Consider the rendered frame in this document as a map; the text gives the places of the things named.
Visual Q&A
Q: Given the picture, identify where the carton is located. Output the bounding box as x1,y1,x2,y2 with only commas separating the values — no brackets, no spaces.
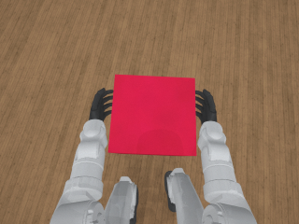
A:
107,74,197,156

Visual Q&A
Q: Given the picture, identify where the robot left forearm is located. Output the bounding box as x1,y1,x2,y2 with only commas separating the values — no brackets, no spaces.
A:
50,119,107,222

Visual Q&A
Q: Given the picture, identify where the right robot upper arm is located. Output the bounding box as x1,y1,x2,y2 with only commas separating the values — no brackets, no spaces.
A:
202,202,257,224

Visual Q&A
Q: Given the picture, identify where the robot right hand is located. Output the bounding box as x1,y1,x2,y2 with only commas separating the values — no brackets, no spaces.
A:
195,89,217,125

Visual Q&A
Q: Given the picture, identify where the left robot shin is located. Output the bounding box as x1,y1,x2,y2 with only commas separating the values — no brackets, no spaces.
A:
114,176,135,218

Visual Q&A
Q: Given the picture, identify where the right robot thigh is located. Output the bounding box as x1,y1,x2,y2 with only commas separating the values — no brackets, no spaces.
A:
166,173,205,224

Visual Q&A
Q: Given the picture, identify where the left robot upper arm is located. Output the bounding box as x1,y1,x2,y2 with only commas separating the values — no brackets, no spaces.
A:
50,200,106,224

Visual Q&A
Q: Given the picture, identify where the robot left hand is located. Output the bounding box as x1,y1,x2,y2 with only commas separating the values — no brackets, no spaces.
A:
89,88,114,122

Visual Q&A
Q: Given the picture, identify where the robot right forearm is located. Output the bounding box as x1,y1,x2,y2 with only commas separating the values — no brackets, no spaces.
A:
197,120,257,223

